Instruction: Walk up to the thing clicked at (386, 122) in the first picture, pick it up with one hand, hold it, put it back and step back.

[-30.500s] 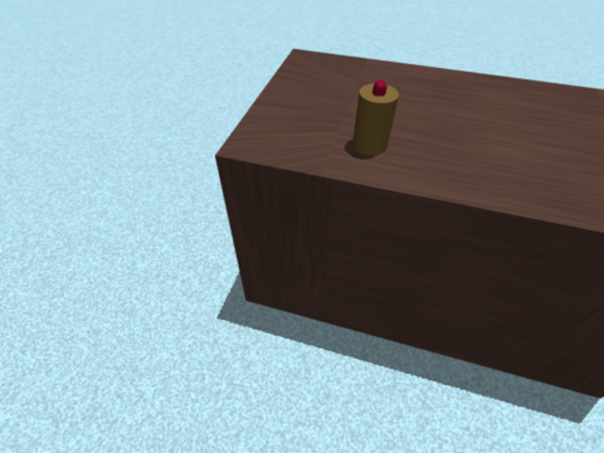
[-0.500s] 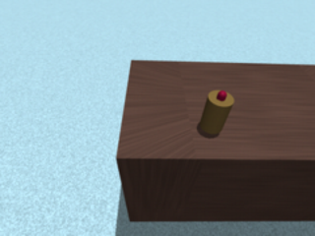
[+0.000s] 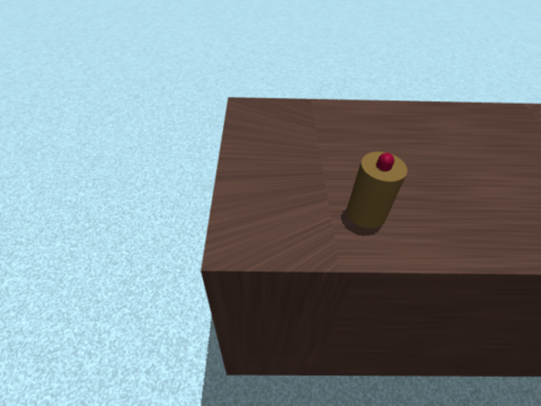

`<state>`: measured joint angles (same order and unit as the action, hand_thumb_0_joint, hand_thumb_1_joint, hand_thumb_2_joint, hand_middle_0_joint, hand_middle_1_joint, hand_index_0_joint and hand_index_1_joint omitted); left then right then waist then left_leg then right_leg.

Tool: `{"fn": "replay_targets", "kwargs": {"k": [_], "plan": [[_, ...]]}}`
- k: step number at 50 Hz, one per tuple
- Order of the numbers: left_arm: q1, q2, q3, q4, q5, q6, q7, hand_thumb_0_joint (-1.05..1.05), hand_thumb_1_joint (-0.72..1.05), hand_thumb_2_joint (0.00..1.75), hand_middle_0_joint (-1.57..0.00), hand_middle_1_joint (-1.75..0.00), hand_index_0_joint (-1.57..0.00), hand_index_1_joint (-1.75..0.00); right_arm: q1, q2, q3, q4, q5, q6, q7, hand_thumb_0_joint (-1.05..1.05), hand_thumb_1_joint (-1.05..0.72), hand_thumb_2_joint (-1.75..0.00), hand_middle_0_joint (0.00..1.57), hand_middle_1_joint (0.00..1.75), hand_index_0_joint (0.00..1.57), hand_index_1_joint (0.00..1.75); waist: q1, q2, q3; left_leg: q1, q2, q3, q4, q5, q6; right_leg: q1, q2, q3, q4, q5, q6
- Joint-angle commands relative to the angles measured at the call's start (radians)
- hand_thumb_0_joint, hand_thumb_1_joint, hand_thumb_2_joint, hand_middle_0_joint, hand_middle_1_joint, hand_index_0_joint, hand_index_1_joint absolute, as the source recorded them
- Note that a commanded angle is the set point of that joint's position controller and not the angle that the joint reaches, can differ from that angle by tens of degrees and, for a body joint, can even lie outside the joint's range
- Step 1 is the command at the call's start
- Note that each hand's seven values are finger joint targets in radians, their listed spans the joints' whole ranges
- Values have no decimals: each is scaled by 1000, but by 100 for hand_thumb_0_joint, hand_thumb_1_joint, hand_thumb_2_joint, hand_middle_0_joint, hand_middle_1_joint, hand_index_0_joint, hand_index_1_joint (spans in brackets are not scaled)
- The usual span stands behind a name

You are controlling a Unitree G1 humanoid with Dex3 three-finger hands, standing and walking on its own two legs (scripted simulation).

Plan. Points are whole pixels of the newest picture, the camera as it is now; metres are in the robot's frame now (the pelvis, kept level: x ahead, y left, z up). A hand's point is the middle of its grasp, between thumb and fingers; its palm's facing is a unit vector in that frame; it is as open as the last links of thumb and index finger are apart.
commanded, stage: home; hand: right
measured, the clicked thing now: (376, 186) +0.53 -0.21 +0.01
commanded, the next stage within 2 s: stand in 0.74 s
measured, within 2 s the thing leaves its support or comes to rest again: neither
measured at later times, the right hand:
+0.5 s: hand out of the picture +0.10 -0.26 -0.15, palm faces -0.02 +0.93 -0.36, open 17.3 cm
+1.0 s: hand out of the picture +0.09 -0.25 -0.15, palm faces -0.03 +0.93 -0.35, open 16.0 cm
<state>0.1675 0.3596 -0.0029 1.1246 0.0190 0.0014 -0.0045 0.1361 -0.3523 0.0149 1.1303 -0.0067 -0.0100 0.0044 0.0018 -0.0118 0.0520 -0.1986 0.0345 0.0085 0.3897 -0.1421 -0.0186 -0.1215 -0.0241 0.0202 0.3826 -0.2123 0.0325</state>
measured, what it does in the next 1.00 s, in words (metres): stands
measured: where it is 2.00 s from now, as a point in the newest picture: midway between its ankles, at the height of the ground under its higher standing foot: outside the picture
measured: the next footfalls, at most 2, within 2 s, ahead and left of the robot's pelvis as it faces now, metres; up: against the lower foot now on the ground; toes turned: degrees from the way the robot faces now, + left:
none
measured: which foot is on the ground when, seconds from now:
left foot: down 0.00-1.00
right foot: down 0.00-1.00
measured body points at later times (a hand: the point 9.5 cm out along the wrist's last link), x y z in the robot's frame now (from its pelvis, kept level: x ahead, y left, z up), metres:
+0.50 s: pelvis +0.02 +0.00 +0.00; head +0.03 +0.01 +0.45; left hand +0.10 +0.30 -0.13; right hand +0.10 -0.30 -0.12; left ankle +0.05 +0.13 -0.74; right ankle +0.00 -0.14 -0.74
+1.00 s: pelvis +0.02 +0.00 +0.00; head +0.03 +0.01 +0.45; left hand +0.08 +0.30 -0.13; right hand +0.09 -0.30 -0.13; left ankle +0.05 +0.13 -0.74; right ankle +0.00 -0.14 -0.74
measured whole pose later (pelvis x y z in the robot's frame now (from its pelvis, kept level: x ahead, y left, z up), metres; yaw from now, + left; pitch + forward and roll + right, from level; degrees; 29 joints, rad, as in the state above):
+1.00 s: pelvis +0.02 +0.00 +0.00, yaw +0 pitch -2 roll +0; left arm 0.13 0.36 0.01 1.12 0.01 0.00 0.00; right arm 0.12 -0.35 0.00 1.14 -0.01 -0.01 0.00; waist 0.00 -0.01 0.06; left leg -0.15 0.02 0.01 0.34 -0.15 -0.02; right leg -0.07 -0.04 0.01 0.33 -0.22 0.04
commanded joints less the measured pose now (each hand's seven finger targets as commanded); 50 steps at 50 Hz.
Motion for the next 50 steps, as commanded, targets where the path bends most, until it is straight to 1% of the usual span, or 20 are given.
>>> {"fn": "replay_targets", "kwargs": {"k": [1,3,5,8,11,16,19,24,26,28,29,31,36,37,38,42,44,45,49,50], "plan": [[-39,200,34,-52,0,-27,11,0,90,90,-20,-30,-20,-30,-47,-219,-44,-58,-1,-19,-13,0,55,-6,5,5,5,5,-10,-3,-51,76,88,-98,-72,-18,42,-59,-90,87,-108,27,-53],[-45,206,36,-51,-2,-25,13,0,90,90,-20,-30,-20,-30,-40,-223,-46,-51,-2,-18,-16,0,53,-7,6,6,6,6,-14,9,-44,76,86,-94,-75,-18,41,-57,-89,83,-105,43,-51],[-53,205,36,-52,-4,-23,15,0,90,90,-20,-30,-20,-30,-48,-216,-43,-53,-1,-18,-17,0,53,-7,6,6,6,6,-11,6,-52,75,92,-94,-71,43,40,-32,-91,77,-97,77,-50],[-44,197,35,-45,-7,-22,13,0,90,90,-20,-30,-20,-30,-50,-220,-44,-48,-1,-19,-17,0,53,-7,6,6,6,6,-7,16,-64,91,94,-91,-68,63,41,-17,-92,74,-97,93,-48],[-58,199,37,-52,-7,-22,14,0,90,90,-20,-30,-20,-30,-55,-222,-44,-48,-1,-21,-20,0,52,-7,6,6,6,6,-4,21,-80,103,96,-83,-63,140,37,1,-94,71,-93,157,-45],[-63,196,37,-49,-6,-20,15,0,90,90,-20,-30,-20,-30,-61,-225,-46,-44,-1,-18,-20,0,51,-8,6,6,6,6,-3,17,-66,99,96,-87,-70,105,37,1,-97,66,-109,128,-42],[-75,199,40,-52,-5,-20,16,0,90,90,-20,-30,-20,-30,-64,-223,-48,-45,-1,-18,-22,0,53,-7,6,6,6,6,-4,10,-82,113,100,-83,-64,165,36,18,-100,61,-102,173,-41],[-82,199,42,-51,-6,-20,16,0,90,90,-20,-30,-20,-30,-69,-215,-48,-47,-2,-17,-20,0,53,-7,6,6,6,6,-5,7,-62,93,95,-85,-79,129,34,21,-99,56,-113,139,-40],[-79,197,42,-51,-4,-21,16,0,90,90,-20,-30,-20,-30,-70,-215,-50,-48,-2,-18,-20,0,52,-7,6,6,6,6,-4,5,-81,120,101,-84,-72,168,35,21,-101,53,-106,167,-41],[-86,196,43,-54,-5,-21,16,0,90,90,-20,-30,-20,-30,-62,-216,-48,-46,-3,-18,-20,0,52,-7,6,6,6,6,-7,14,-65,99,94,-81,-80,146,32,24,-101,55,-115,157,-40],[-78,196,42,-50,-7,-20,16,0,90,90,-20,-30,-20,-30,-65,-216,-48,-44,-3,-17,-19,0,52,-7,6,6,6,6,-6,18,-40,87,88,-83,-91,81,32,5,-99,57,-127,110,-39],[-91,201,45,-53,-6,-18,16,0,90,90,-20,-30,-20,-30,-64,-212,-49,-48,-4,-16,-19,0,52,-7,6,6,6,6,-9,13,-47,89,92,-86,-98,61,32,2,-99,55,-124,78,-42],[-79,200,46,-56,-5,-20,14,0,90,90,-20,-30,-20,-30,-64,-215,-53,-47,-3,-18,-19,0,53,-7,6,6,6,6,-7,19,-57,103,92,-86,-96,78,33,0,-100,55,-124,95,-45],[-83,203,46,-59,-3,-21,15,0,90,90,-20,-30,-20,-30,-74,-217,-54,-50,-3,-20,-18,0,53,-7,6,6,6,6,-6,18,-69,114,99,-91,-89,119,34,9,-100,53,-118,111,-46],[-81,198,44,-57,-6,-21,15,0,90,90,-20,-30,-20,-30,-67,-212,-51,-47,-3,-18,-18,0,53,-7,6,6,6,6,-6,10,-60,99,95,-89,-90,113,33,12,-102,53,-124,112,-45],[-73,198,45,-56,-5,-19,13,0,90,90,-20,-30,-20,-30,-63,-221,-55,-43,-3,-16,-18,0,51,-8,6,6,6,6,-7,29,-40,93,89,-91,-110,18,34,-11,-100,56,-131,58,-48],[-72,202,47,-58,-3,-18,14,0,90,90,-20,-30,-20,-30,-69,-219,-56,-49,-4,-18,-18,0,35,-24,20,22,20,22,-5,26,-57,100,93,-93,-105,51,37,1,-100,50,-118,82,-50],[-69,204,46,-57,-3,-20,14,0,90,90,-20,-30,-20,-30,-73,-216,-55,-49,-2,-18,-18,0,27,-32,20,30,20,30,-4,13,-70,118,99,-96,-97,103,37,1,-100,48,-114,95,-48],[-65,199,43,-58,-4,-23,14,0,90,90,-20,-30,-20,-30,-58,-216,-53,-44,-3,-19,-17,0,-5,-64,20,30,20,30,-8,21,-72,118,97,-90,-91,113,36,4,-104,53,-118,107,-47],[-68,197,42,-58,-6,-21,14,0,90,90,-20,-30,-20,-30,-60,-213,-52,-45,-3,-17,-17,0,-13,-72,20,30,20,30,-8,19,-51,95,91,-90,-97,83,35,3,-104,53,-126,101,-45]]}}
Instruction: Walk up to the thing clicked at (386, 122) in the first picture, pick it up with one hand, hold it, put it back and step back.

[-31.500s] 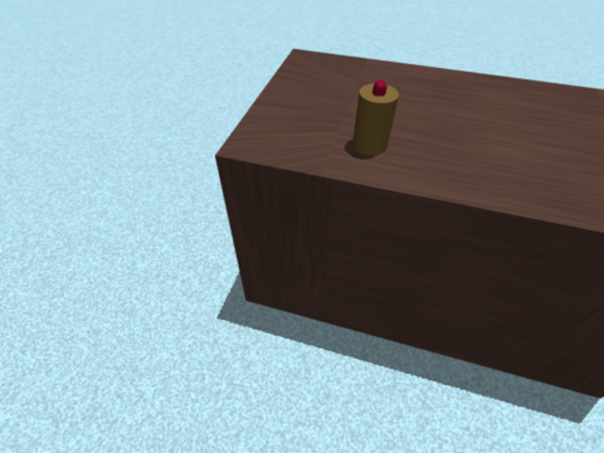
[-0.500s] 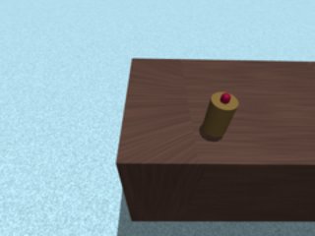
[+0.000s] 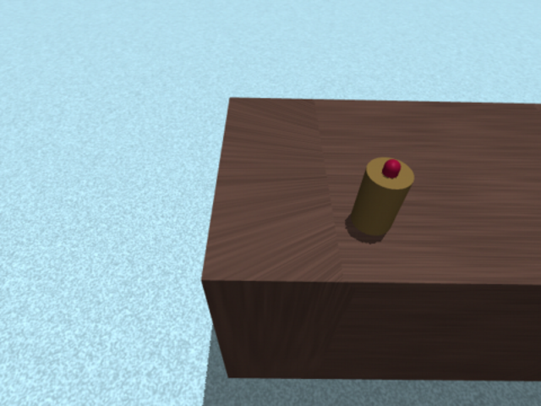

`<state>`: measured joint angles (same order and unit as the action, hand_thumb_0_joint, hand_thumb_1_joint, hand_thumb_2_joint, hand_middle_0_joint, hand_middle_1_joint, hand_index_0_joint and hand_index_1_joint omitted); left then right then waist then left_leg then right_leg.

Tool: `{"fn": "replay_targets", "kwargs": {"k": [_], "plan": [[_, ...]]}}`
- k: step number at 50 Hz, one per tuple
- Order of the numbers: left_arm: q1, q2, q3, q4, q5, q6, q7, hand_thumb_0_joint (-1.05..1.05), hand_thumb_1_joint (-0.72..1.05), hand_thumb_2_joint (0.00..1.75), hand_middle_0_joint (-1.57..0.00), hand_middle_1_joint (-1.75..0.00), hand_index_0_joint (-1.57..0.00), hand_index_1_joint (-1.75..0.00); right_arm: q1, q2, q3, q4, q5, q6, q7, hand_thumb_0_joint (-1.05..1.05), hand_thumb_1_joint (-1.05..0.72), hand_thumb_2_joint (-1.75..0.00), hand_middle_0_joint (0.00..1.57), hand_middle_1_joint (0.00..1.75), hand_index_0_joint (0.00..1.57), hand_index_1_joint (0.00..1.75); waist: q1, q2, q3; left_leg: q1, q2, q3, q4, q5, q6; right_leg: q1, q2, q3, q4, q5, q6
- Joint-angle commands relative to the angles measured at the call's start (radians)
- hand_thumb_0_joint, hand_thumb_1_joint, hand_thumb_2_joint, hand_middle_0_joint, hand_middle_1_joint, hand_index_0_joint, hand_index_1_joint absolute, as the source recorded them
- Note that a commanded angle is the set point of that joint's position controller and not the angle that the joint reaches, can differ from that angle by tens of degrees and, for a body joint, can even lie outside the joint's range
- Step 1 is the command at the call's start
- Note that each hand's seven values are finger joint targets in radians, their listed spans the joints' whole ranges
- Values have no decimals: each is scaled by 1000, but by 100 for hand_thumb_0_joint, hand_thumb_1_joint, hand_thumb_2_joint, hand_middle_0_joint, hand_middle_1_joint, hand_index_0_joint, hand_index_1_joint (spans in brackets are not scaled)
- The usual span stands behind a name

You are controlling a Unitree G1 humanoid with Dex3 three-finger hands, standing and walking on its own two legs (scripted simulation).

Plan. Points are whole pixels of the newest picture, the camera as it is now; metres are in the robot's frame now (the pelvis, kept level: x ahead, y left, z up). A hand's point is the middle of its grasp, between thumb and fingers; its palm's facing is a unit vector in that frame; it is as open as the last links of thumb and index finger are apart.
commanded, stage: stand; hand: right
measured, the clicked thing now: (381, 193) +0.50 -0.22 +0.00
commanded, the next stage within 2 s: none
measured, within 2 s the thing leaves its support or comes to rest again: neither
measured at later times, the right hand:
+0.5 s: hand out of the picture +0.08 -0.26 -0.16, palm faces -0.02 +0.94 -0.34, open 7.5 cm
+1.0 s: hand out of the picture +0.08 -0.26 -0.16, palm faces -0.03 +0.94 -0.34, open 7.4 cm
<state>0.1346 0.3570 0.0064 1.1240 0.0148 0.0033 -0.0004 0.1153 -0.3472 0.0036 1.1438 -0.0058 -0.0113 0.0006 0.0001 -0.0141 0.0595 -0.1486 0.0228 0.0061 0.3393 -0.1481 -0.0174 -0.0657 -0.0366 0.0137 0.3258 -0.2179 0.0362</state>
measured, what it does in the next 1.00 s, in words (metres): stands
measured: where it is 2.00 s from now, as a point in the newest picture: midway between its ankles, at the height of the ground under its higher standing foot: outside the picture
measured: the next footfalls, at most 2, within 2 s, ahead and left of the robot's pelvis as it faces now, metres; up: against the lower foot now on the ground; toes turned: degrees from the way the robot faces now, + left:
none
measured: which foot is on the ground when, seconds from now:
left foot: down 0.00-1.00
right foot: down 0.00-1.00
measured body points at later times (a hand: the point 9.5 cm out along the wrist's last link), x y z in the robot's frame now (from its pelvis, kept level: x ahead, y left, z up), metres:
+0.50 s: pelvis +0.01 -0.01 +0.00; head +0.02 +0.00 +0.45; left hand +0.08 +0.30 -0.13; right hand +0.08 -0.31 -0.13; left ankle +0.02 +0.13 -0.75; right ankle -0.02 -0.14 -0.75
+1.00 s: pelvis +0.01 -0.01 +0.00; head +0.02 -0.01 +0.45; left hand +0.08 +0.30 -0.13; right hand +0.08 -0.31 -0.13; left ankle +0.02 +0.13 -0.75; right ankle -0.02 -0.14 -0.75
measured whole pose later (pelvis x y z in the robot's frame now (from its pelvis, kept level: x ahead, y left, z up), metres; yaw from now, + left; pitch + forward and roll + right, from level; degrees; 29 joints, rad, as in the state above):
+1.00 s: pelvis +0.01 -0.01 +0.00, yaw +0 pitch -2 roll +0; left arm 0.13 0.36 0.01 1.11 0.01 0.00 0.00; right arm 0.11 -0.35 0.00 1.13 0.00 -0.01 0.00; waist 0.00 -0.01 0.06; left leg -0.13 0.03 0.00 0.33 -0.16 -0.03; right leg -0.05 -0.03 0.01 0.32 -0.23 0.03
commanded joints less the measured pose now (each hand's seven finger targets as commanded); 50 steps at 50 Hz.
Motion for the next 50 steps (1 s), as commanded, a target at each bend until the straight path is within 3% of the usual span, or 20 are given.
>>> {"fn": "replay_targets", "kwargs": {"k": [1,3,10,15,26,28,35,38,40,50], "plan": [[-31,206,36,-59,-2,-23,11,0,90,90,-20,-30,-20,-30,-40,-221,-44,-60,-4,-15,-14,0,-21,-80,20,30,20,30,-6,14,-70,65,104,-87,-44,96,33,-58,-91,58,-61,105,-51],[-36,205,35,-57,-4,-21,10,0,90,90,-20,-30,-20,-30,-37,-217,-41,-58,-4,-14,-14,0,-37,-90,20,30,20,30,-6,18,-55,44,102,-89,-53,74,31,-57,-89,57,-64,84,-52],[-26,197,32,-59,-1,-22,9,0,90,90,-20,-30,-20,-30,-38,-223,-44,-58,-3,-17,-12,0,-90,-90,20,30,20,30,-3,16,-62,50,104,-93,-47,84,31,-56,-90,56,-64,82,-52],[-29,208,35,-68,-3,-27,11,0,90,90,-20,-30,-20,-30,-39,-219,-43,-62,-3,-21,-13,0,-90,-90,20,30,20,30,-3,10,-113,92,110,-83,-21,220,34,-25,-98,56,-47,215,-48],[-30,203,35,-66,-4,-26,12,0,90,90,-20,-30,-20,-30,-44,-216,-44,-61,-2,-12,-11,0,-90,-90,20,30,20,30,-4,15,-71,69,104,-80,-30,133,29,-38,-95,59,-75,147,-50],[-37,210,40,-69,-4,-27,13,0,90,90,-20,-30,-20,-30,-40,-213,-45,-64,-3,-15,-12,0,-90,-90,20,30,20,30,-6,16,-91,73,107,-79,-27,176,29,-17,-99,58,-59,193,-54],[-38,209,41,-69,-5,-26,12,0,90,90,-20,-30,-20,-30,-38,-208,-42,-70,-3,-16,-13,0,-90,-90,20,30,20,30,-4,7,-78,72,108,-82,-35,186,27,-28,-94,51,-58,176,-51],[-35,204,40,-67,-5,-24,10,0,90,90,-20,-30,-20,-30,-42,-216,-41,-70,-2,-17,-14,0,-90,-90,20,30,20,30,-2,27,-69,68,106,-82,-37,145,30,-34,-95,56,-67,152,-52],[-39,207,42,-72,-4,-25,10,0,90,90,-20,-30,-20,-30,-40,-215,-42,-71,-2,-18,-14,0,-90,-90,20,30,20,30,-2,17,-87,82,112,-83,-33,186,29,-27,-96,52,-54,180,-53],[-40,209,41,-76,-3,-28,11,0,90,90,-20,-30,-20,-30,-35,-214,-43,-74,-4,-17,-14,0,-90,-90,20,30,20,30,-3,10,-91,89,111,-76,-26,179,32,-31,-99,58,-62,191,-52]]}}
